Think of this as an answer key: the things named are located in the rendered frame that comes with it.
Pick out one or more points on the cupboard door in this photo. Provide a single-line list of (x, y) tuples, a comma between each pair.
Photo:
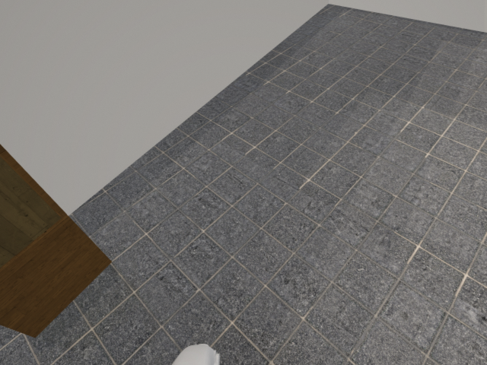
[(24, 215)]

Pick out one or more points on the left robot thigh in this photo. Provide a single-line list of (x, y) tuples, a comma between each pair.
[(197, 354)]

